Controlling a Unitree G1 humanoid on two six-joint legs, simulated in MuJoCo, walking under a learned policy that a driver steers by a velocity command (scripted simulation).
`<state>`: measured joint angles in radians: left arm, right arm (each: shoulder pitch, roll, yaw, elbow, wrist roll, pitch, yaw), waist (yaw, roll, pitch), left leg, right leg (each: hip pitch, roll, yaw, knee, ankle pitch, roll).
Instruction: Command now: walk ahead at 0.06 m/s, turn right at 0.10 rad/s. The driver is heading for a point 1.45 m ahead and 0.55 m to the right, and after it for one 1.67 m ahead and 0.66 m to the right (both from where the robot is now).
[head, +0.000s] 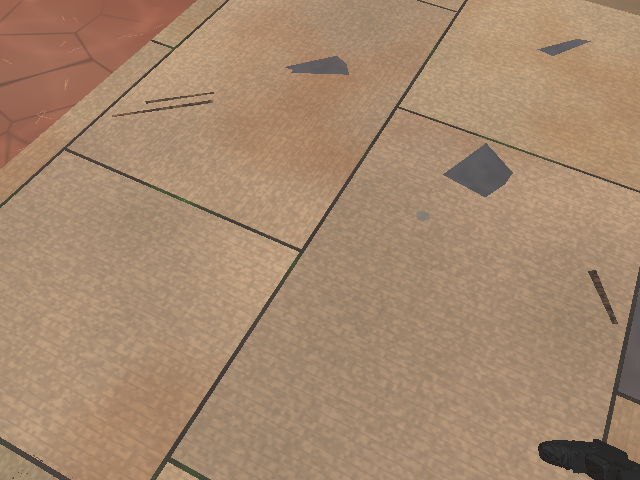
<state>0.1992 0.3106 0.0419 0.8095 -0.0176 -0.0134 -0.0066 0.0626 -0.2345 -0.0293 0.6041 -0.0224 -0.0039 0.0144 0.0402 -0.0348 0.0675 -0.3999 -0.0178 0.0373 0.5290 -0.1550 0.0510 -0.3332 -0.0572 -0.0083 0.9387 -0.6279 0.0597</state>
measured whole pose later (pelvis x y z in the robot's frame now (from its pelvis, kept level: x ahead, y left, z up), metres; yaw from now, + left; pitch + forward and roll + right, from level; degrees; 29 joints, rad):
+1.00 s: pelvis +0.02 -0.01 +0.01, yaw -33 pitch +1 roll +0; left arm 0.20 0.37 0.10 0.68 -0.02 0.06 0.03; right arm 0.13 -0.26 -0.06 0.78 -0.01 0.00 -0.03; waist 0.00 -0.06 0.06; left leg -0.22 0.00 0.01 0.43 -0.23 0.02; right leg -0.50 0.06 0.12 1.13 -0.44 0.08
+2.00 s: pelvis +0.01 -0.03 +0.01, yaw -37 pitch -2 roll +0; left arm 0.19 0.25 0.04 0.97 0.01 0.01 0.03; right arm 0.18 -0.25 -0.01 1.00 -0.01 -0.01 -0.03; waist 0.00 0.00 0.05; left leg -0.16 0.01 0.00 0.48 -0.28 -0.01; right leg -0.18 0.01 0.03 0.47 -0.26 0.01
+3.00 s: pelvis +0.36 -0.22 +0.02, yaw -17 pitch +1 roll +0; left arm 0.07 0.30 0.06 0.77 0.02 -0.11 0.02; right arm 0.31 -0.26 -0.06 0.83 0.02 -0.07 0.00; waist -0.06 -0.03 0.03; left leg -0.15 -0.14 -0.11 0.33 -0.18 0.11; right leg -0.68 -0.11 0.12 0.73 0.00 0.05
